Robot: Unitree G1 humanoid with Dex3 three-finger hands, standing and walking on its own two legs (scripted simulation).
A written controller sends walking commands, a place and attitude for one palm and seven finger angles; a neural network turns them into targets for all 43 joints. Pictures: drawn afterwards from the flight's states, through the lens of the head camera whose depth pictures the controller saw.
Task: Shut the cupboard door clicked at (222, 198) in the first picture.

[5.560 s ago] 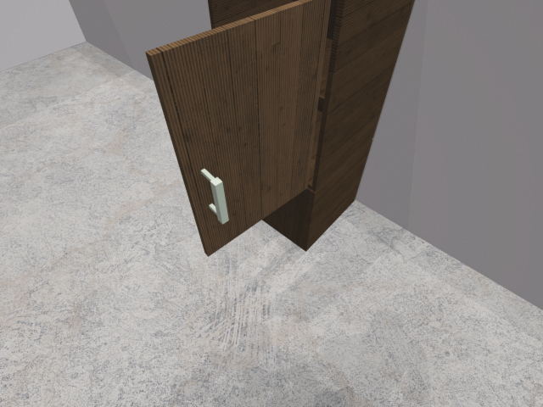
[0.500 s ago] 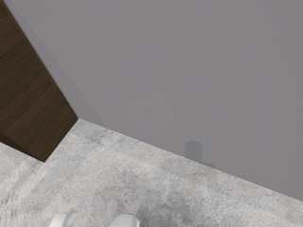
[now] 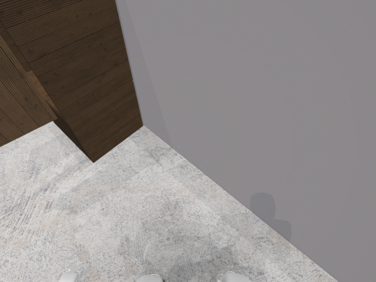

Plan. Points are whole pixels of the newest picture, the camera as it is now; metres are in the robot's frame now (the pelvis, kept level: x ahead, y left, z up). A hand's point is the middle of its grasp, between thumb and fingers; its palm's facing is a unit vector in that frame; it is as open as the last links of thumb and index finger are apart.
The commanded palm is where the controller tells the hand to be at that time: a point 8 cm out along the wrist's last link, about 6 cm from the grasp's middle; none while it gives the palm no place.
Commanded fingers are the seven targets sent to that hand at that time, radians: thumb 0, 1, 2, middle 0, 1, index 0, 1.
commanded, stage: turn to face it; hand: left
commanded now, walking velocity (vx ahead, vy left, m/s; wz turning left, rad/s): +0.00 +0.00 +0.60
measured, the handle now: out of the picture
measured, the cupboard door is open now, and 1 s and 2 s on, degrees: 83 83 83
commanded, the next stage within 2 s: take the last steps up to it in 1.08 s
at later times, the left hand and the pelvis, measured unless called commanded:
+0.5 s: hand out of the picture +0.02 +0.21 -0.17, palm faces +0.33 -0.91 -0.24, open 7.4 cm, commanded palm none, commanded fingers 0.00 0.90 0.90 -0.20 -0.30 -0.20 -0.30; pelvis +0.01 -0.01 +0.00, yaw +18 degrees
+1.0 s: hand out of the picture -0.04 +0.15 -0.18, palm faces +0.57 -0.79 -0.21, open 7.4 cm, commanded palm none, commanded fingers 0.00 0.90 0.90 -0.20 -0.30 -0.20 -0.30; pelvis +0.02 -0.04 +0.00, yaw +35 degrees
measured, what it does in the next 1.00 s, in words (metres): steps on the spot, turning left: right foot, then left foot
